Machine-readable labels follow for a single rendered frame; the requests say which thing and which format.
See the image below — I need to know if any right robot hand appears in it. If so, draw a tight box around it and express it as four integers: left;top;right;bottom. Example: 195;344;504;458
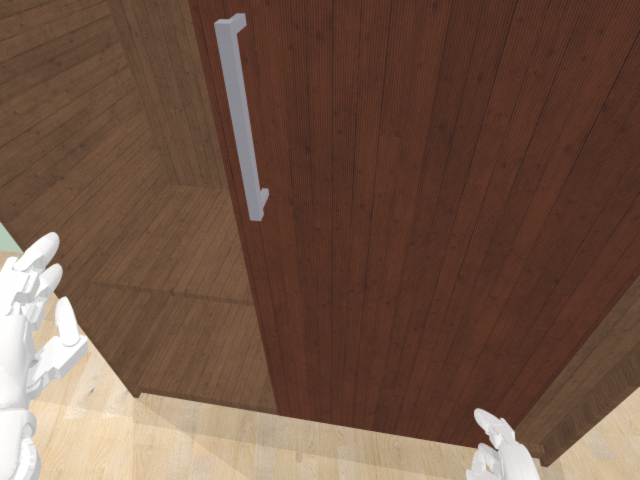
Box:
466;408;540;480

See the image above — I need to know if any left robot forearm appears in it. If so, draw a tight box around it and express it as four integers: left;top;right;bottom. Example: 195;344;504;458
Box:
0;408;41;480

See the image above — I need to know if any left robot hand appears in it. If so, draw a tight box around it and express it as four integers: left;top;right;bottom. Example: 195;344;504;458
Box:
0;232;88;410

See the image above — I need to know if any wardrobe door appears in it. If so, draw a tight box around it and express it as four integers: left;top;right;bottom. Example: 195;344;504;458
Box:
188;0;640;451
514;275;640;445

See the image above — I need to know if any handle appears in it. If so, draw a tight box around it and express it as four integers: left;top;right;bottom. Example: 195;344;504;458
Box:
214;13;269;221

